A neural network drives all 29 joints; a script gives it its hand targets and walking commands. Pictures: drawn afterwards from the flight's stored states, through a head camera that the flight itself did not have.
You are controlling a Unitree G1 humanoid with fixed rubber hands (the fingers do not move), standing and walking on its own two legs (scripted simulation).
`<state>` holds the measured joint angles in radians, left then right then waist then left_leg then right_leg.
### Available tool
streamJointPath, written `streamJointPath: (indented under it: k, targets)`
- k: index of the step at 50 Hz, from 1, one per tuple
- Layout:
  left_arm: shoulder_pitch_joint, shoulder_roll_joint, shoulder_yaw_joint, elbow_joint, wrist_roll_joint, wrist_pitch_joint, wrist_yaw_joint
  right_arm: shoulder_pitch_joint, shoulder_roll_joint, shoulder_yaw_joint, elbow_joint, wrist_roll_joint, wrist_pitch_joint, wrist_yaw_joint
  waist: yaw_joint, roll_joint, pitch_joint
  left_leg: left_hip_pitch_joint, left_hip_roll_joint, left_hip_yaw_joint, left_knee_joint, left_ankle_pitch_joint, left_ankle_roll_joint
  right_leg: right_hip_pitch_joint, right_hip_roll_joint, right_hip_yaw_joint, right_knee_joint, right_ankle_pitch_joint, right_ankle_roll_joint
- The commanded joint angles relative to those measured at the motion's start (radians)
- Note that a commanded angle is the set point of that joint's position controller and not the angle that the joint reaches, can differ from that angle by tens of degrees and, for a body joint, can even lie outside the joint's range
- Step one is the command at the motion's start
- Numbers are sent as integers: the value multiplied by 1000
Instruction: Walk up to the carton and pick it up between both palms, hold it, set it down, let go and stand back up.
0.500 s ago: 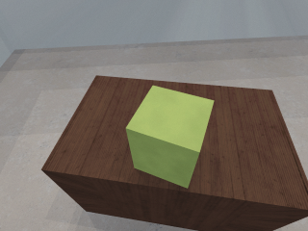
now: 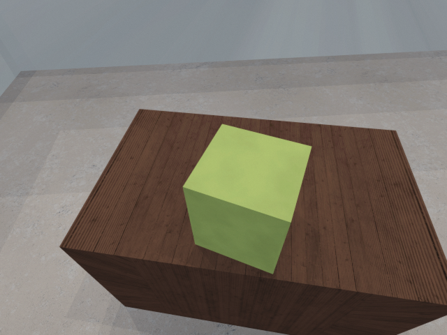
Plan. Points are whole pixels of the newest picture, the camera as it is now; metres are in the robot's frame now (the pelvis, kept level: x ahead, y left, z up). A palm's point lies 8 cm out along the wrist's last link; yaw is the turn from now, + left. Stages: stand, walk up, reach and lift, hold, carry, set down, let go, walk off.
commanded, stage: stand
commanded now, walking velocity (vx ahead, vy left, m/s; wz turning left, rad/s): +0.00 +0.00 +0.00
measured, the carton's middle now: (247, 200) +0.43 -0.04 -0.07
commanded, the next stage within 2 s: walk up in 0.02 s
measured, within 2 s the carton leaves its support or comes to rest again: neither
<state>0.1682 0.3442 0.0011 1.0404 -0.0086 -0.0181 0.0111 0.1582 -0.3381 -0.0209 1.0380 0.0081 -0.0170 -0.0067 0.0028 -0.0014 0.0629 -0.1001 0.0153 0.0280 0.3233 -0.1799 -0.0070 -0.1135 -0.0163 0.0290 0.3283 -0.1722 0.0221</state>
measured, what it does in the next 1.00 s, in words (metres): steps on the spot: right foot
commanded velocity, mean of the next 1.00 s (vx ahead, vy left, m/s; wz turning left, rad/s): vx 0.00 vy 0.00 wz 0.00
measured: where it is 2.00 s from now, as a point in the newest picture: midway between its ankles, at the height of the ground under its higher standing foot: outside the picture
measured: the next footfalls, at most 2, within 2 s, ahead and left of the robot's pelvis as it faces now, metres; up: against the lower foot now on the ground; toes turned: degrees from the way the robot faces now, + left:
right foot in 0.72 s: -0.02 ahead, -0.09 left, +0.00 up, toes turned -9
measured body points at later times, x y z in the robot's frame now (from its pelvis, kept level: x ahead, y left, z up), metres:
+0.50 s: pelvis -0.03 +0.05 -0.02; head +0.01 +0.06 +0.43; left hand +0.09 +0.37 -0.13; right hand +0.05 -0.28 -0.12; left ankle +0.00 +0.17 -0.75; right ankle +0.00 -0.13 -0.74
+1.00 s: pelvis -0.04 +0.06 +0.00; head -0.04 +0.05 +0.44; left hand +0.12 +0.33 -0.12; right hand -0.03 -0.26 -0.12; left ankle -0.01 +0.17 -0.75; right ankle -0.06 -0.09 -0.75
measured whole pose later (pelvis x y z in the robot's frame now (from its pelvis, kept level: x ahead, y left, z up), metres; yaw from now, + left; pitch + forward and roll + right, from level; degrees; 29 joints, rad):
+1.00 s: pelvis -0.04 +0.06 +0.00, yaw -12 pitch -3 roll +0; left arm 0.17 0.37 0.00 0.94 0.00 -0.01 -0.01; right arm 0.21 -0.37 -0.04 0.93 0.00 0.00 0.02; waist -0.01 0.00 0.07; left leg -0.14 0.04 0.10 0.39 -0.20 -0.01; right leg -0.15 -0.01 0.10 0.41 -0.21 0.03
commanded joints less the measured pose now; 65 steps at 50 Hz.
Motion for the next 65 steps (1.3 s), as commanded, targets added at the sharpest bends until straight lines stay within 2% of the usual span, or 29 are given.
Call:
streamJointPath:
  k: [1, 3, 10, 12, 15, 17, 18, 20, 21, 22, 23, 24, 25, 28, 29, 31, 33, 35, 37, 39, 41, 43, 44, 47, 48, 54, 56, 61, 65]
  targets:
    - [-38, 192, 50, -56, 3, -17, 17, -11, -216, -46, -57, -1, -17, -16, -12, 23, -45, 4, 114, -78, -47, 70, 29, -13, -114, 75, -45, 130, -36]
    - [-10, 172, 41, -55, 1, -16, 21, -23, -205, -45, -62, -3, -18, -11, 10, 15, -38, -9, 120, -87, -54, 90, 32, 3, -112, 75, -36, 122, -39]
    - [-24, 186, 43, -53, 1, -12, 11, -16, -223, -47, -52, 2, -19, -15, -1, -24, -39, -17, 118, -102, -57, 47, 31, 1, -117, 71, -50, 79, -40]
    - [22, 281, 84, -110, 4, -12, 41, -32, -239, -85, -110, -27, 9, 0, 2, 13, -40, -26, 85, -37, 90, 87, 33, -61, -162, 178, 43, 367, -89]
    - [76, 326, 103, -152, 11, -2, 54, -18, -202, -79, -174, -30, 36, 6, 18, -85, -98, -89, 19, -41, 301, -53, 14, -66, -253, 321, 29, 417, -202]
    - [54, 321, 114, -198, 24, 5, 54, -4, -206, -84, -206, -37, 52, 6, 26, -177, -107, -209, -3, -81, 474, -352, 20, -30, -303, 378, 12, 360, -283]
    - [54, 311, 115, -217, 32, 8, 58, 7, -209, -90, -218, -43, 55, 8, 18, -152, -78, -233, 18, -120, 524, -365, 19, -58, -306, 387, 15, 298, -294]
    - [-9, 298, 110, -250, 31, 15, 53, 35, -189, -87, -230, -21, 45, 4, -17, -157, -101, -172, 43, -136, 350, -319, 20, -65, -244, 301, 74, 295, -233]
    - [-49, 285, 109, -261, 28, 23, 43, 74, -165, -84, -224, -24, 30, 3, -48, -95, -105, -74, 14, -61, 101, -188, 19, -80, -158, 196, 162, 259, -168]
    - [-29, 256, 92, -259, 14, 25, 36, 59, -202, -91, -219, -30, 24, 1, -38, -41, -99, 18, 47, -94, -4, -27, 35, -176, -83, 144, 241, 173, -107]
    - [-11, 181, 70, -278, 10, 24, 35, 42, -283, -112, -239, -29, 23, -2, -30, 138, -88, 54, 203, -288, -38, 63, 83, -320, 24, 84, 383, -46, -41]
    - [46, 171, 76, -278, 6, 29, 44, -55, -310, -107, -293, -33, 20, 1, -13, 230, -93, -101, 371, -411, -82, 127, 224, -253, 74, 72, 532, -434, -14]
    - [27, 232, 101, -287, 7, 37, 51, -32, -286, -106, -302, -29, 17, 3, -39, 157, -65, -218, 353, -382, -47, 87, 290, -201, 35, 129, 626, -460, -23]
    - [44, 237, 95, -252, 1, 37, 22, -52, -239, -86, -316, -32, 15, -7, -2, 132, -11, -110, 237, -245, -9, 35, 218, -280, 2, 116, 579, -310, -33]
    - [43, 218, 87, -249, -4, 34, 15, -41, -231, -80, -322, -31, 14, -12, -3, 167, 3, -82, 228, -208, 1, 83, 200, -274, -2, 100, 504, -304, -29]
    - [25, 219, 85, -228, 18, 30, 8, -16, -241, -75, -329, -28, 13, -10, -27, 108, -22, -78, 235, -201, 33, 166, 185, -176, 8, 24, 356, -257, -26]
    - [51, 217, 89, -227, 27, 28, 10, 4, -267, -79, -321, -20, 10, -7, -12, 120, -48, -96, 231, -172, 67, 169, 157, -65, 19, -1, 198, -182, -26]
    - [47, 224, 84, -213, 31, 19, 9, -7, -238, -63, -307, -6, 4, 1, 20, 82, -39, -188, 201, -153, 85, 84, 83, 74, -13, 54, 25, 29, -44]
    - [-17, 283, 86, -236, 23, -1, 7, 37, -188, -42, -299, 4, -9, 8, -19, -12, -72, -200, 92, -78, 90, -95, 17, 63, -163, 246, 19, 92, -90]
    - [-69, 243, 70, -229, 5, -6, -7, 36, -219, -58, -264, -3, -6, 5, -25, -20, -42, -1, 104, -82, 19, -140, 32, -148, -120, 177, 4, -126, -79]
    - [-35, 228, 63, -200, 8, -8, -7, 5, -251, -65, -251, -3, -11, 10, 5, -39, -11, -79, 130, -95, -18, -141, 55, -79, -63, 125, 39, -37, -49]
    - [-39, 243, 65, -191, 7, -13, -9, 20, -233, -64, -230, -1, -17, 12, -9, -40, -29, -53, 125, -60, -2, -42, 44, -68, -82, 140, 34, 56, -49]
    - [-2, 233, 63, -177, 8, -14, -8, 6, -217, -63, -227, -6, -21, 13, 15, -11, -32, -46, 121, -57, -11, -38, 40, -60, -82, 146, 24, 46, -47]
    - [-31, 238, 60, -171, 6, -16, -2, 20, -217, -64, -196, 1, -16, 17, -11, -35, -41, -9, 118, -55, -21, -81, 40, -83, -86, 161, 1, 5, -43]
    - [-50, 235, 58, -161, 6, -16, 1, 11, -226, -65, -181, -7, -15, 15, -15, 14, -44, -6, 116, -52, -27, -63, 38, -78, -78, 157, 0, 2, -47]
    - [-29, 235, 62, -130, 12, -21, 6, 1, -211, -62, -148, -1, -14, 13, 2, -22, -59, -3, 129, -44, -41, -45, 32, -55, -81, 160, -15, 50, -42]
    - [-21, 220, 54, -123, 6, -16, 7, -11, -223, -64, -144, -3, -12, 14, 6, 22, -18, -11, 131, -39, -47, -59, 29, -73, -80, 161, -11, 54, -45]
    - [-53, 235, 54, -113, 3, -17, 12, 5, -221, -59, -115, 3, -16, 12, -15, -40, -47, 26, 134, -36, -40, -15, 28, -90, -76, 169, 3, 113, -39]
    - [-38, 211, 52, -105, 2, -15, 14, -3, -213, -60, -98, 5, -13, 9, -11, 33, -95, 46, 135, -21, -30, 33, 33, -50, -69, 147, 11, 166, -31]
